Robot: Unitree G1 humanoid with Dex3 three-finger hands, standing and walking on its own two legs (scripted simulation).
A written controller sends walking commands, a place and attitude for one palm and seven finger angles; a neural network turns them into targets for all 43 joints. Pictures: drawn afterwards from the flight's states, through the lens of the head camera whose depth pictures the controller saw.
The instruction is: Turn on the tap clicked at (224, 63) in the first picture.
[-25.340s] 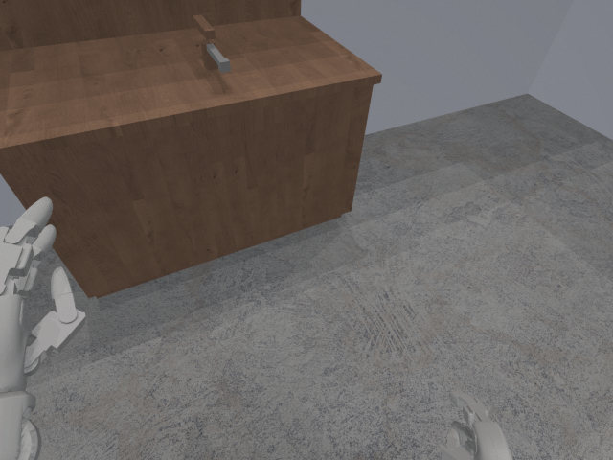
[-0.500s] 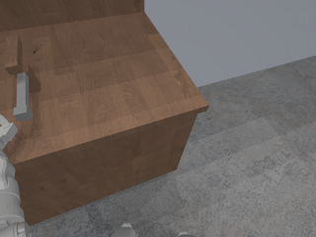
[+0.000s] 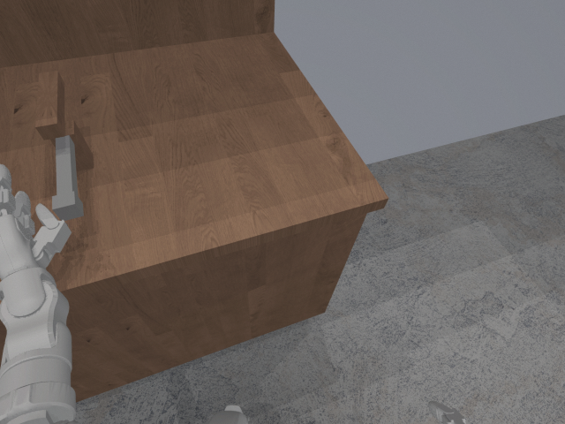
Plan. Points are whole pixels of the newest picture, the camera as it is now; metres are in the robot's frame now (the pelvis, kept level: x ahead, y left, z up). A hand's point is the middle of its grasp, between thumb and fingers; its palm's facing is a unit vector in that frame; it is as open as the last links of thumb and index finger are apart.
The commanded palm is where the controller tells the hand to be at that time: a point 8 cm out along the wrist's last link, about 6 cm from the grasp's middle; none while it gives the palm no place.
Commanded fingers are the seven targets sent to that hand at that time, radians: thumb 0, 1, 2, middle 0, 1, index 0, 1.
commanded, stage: push the lever round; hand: left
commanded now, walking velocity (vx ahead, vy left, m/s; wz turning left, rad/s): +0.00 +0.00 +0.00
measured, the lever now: (68, 206) +0.38 +0.32 +0.07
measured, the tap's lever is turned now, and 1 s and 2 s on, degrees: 2 21 50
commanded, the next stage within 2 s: none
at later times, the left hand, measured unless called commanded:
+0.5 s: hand (81, 225) +0.35 +0.29 +0.07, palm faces +0.60 -0.80 -0.07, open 7.7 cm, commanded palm +0.31 +0.32 +0.07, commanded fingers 0.00 0.90 0.90 -0.15 -0.15 -0.15 -0.15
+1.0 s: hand (112, 212) +0.38 +0.26 +0.06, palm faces +0.69 -0.73 -0.05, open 7.8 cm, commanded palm +0.34 +0.28 +0.07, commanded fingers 0.00 0.90 0.90 -0.15 -0.15 -0.15 -0.15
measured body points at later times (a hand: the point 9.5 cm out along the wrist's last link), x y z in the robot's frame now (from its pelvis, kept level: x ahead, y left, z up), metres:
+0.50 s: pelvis +0.00 -0.02 +0.00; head +0.05 -0.01 +0.45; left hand +0.32 +0.33 +0.08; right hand +0.10 -0.28 -0.11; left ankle +0.02 +0.10 -0.69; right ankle -0.01 -0.12 -0.69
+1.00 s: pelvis -0.01 -0.02 +0.00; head +0.05 -0.01 +0.44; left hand +0.34 +0.30 +0.07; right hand +0.10 -0.27 -0.12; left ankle +0.02 +0.10 -0.69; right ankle -0.01 -0.12 -0.69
